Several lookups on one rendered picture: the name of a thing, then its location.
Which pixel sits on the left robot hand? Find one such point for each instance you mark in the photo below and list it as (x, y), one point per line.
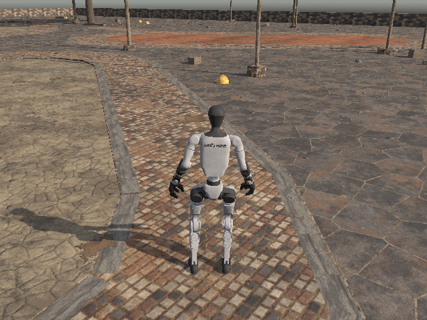
(173, 188)

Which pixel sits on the right robot hand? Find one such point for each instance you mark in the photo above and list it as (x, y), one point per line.
(245, 186)

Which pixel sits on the left robot upper arm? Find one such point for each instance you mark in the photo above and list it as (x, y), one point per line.
(189, 150)

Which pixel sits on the robot head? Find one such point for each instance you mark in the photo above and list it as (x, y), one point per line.
(216, 115)

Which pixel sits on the robot right shin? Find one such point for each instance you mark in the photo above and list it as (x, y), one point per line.
(227, 242)

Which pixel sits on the robot left forearm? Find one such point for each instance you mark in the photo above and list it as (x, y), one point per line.
(178, 174)

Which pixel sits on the right robot upper arm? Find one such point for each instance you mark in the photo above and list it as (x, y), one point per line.
(239, 151)

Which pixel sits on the robot right forearm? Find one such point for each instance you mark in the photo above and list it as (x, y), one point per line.
(247, 175)

